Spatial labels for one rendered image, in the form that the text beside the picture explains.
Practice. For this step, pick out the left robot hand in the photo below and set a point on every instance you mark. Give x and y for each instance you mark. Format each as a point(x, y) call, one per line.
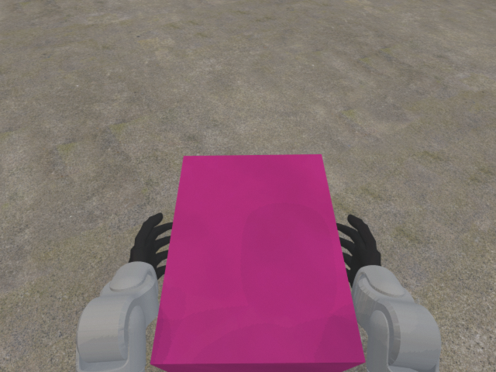
point(146, 246)

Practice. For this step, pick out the carton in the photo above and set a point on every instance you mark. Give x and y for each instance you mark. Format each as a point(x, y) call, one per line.
point(255, 279)

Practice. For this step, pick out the left robot forearm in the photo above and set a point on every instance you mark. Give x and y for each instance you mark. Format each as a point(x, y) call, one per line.
point(111, 331)

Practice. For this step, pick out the right robot forearm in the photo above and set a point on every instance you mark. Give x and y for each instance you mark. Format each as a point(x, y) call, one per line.
point(402, 335)

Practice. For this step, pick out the right robot hand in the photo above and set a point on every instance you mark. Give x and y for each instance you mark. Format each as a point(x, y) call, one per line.
point(363, 248)

